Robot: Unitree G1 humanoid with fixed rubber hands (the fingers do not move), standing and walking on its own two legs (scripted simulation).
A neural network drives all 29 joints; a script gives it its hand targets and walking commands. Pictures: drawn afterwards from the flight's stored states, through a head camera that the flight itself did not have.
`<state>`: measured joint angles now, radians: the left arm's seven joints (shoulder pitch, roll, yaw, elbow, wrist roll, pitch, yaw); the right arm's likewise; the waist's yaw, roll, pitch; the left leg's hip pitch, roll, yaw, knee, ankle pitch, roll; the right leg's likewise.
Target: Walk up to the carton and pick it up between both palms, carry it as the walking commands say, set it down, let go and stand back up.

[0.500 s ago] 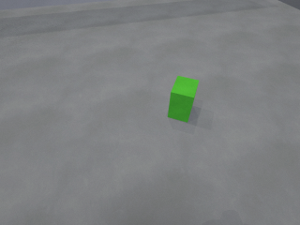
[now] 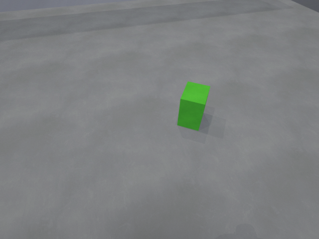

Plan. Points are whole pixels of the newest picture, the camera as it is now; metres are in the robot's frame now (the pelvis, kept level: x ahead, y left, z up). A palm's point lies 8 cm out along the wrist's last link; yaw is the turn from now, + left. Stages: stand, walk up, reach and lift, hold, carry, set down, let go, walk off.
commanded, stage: walk up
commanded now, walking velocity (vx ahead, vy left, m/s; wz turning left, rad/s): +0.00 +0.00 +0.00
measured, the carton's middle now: (193, 106) +1.18 -0.30 -0.62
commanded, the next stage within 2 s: none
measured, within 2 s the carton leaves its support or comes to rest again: neither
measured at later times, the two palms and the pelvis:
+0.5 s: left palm out of the picture +0.13 +0.19 -0.13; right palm out of the picture +0.01 -0.30 -0.17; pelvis +0.06 -0.06 -0.02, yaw -7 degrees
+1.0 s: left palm (94, 185) +0.33 +0.22 -0.15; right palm (244, 183) +0.31 -0.28 -0.13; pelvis +0.30 -0.03 -0.01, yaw -10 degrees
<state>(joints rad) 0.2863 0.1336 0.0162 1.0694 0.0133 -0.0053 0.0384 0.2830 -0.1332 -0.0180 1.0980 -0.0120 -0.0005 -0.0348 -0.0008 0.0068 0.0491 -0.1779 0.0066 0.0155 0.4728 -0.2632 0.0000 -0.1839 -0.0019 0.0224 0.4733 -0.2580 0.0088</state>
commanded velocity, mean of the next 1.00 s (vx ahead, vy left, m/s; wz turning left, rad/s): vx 0.44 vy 0.00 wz -0.12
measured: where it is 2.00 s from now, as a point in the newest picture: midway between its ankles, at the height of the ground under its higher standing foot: (177, 174)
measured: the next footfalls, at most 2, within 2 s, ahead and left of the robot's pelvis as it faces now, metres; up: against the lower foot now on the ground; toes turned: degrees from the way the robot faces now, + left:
right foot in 0.44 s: +0.09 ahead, -0.18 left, +0.00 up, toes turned -13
left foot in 0.84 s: +0.41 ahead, +0.06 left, +0.00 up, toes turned +1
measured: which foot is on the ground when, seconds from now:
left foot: down 0.00-0.42, up 0.44-0.82, down 0.84-1.00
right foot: down 0.00-0.20, up 0.22-0.42, down 0.44-0.84, up 0.86-1.00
